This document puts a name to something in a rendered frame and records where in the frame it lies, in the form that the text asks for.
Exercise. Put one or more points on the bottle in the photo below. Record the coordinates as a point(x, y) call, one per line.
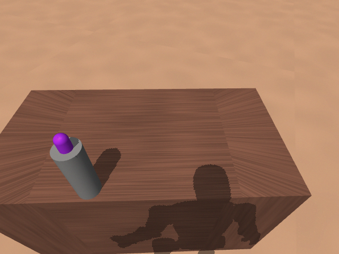
point(71, 158)

